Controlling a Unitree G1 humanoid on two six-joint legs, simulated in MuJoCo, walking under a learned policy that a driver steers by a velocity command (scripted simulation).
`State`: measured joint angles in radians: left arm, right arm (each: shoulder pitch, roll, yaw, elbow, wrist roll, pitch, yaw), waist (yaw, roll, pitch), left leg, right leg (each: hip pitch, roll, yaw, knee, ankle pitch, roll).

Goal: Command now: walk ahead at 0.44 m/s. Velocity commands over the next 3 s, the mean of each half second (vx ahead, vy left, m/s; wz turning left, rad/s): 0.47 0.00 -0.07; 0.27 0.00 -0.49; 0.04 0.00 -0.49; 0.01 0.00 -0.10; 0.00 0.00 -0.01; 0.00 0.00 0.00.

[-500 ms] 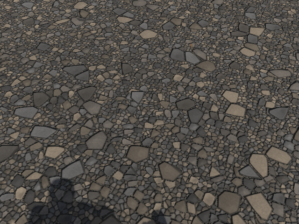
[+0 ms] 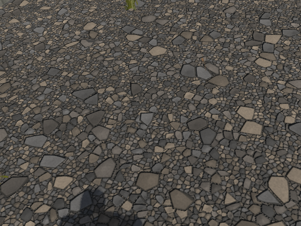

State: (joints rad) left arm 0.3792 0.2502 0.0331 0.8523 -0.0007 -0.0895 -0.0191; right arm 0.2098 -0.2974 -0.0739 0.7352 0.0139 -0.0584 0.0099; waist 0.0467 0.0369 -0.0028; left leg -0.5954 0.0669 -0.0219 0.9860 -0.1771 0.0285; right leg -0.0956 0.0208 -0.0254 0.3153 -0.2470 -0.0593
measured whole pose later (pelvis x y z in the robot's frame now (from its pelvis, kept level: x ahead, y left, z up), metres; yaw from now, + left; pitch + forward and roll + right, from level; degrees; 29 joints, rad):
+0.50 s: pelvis +0.28 +0.06 -0.01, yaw -4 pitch +0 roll +2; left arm 0.26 0.31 0.06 0.80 -0.03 -0.05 0.01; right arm 0.24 -0.26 -0.06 0.82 -0.01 -0.10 0.03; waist -0.01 -0.05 0.05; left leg -0.19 -0.06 0.11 0.34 -0.15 0.07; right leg -0.57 -0.10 0.07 1.15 -0.28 -0.01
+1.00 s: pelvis +0.49 -0.01 -0.02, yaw -19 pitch +3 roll +1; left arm 0.18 0.30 0.07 0.62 0.01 -0.01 -0.01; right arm 0.09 -0.31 -0.05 0.74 -0.01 -0.02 -0.03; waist 0.02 0.01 0.08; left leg -0.55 0.02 -0.08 1.16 -0.44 -0.05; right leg -0.44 0.10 0.05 0.47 -0.08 -0.10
